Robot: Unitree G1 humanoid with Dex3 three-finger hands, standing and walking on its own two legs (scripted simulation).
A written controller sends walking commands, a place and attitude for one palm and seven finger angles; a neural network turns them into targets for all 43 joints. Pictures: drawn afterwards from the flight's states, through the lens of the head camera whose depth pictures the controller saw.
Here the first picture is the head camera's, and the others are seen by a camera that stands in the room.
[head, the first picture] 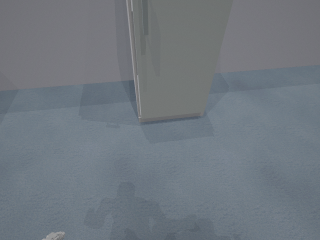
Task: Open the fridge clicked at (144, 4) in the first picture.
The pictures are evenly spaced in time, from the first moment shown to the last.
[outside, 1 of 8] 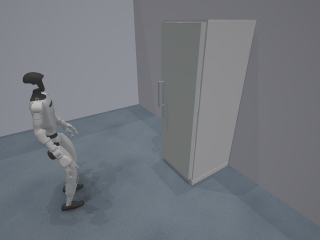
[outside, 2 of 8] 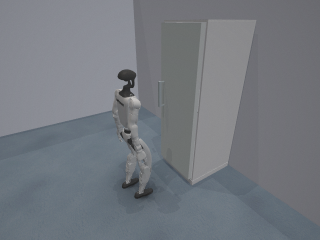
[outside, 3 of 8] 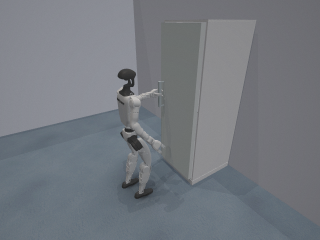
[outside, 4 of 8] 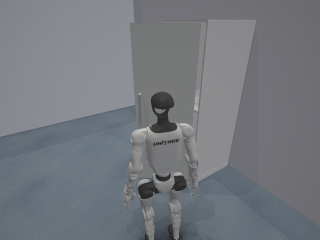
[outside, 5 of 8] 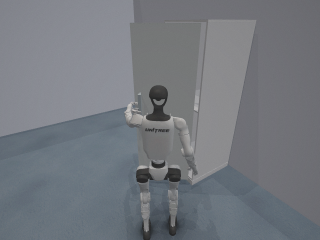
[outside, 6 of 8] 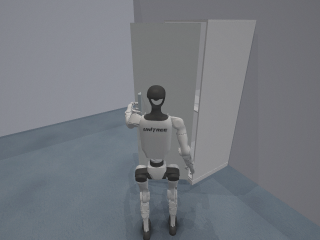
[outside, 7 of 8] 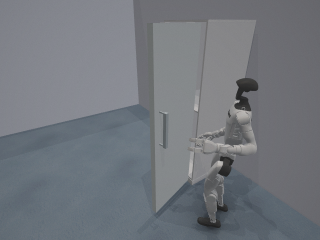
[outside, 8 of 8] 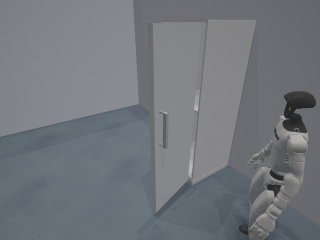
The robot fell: no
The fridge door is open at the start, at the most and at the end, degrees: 0 109 107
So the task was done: yes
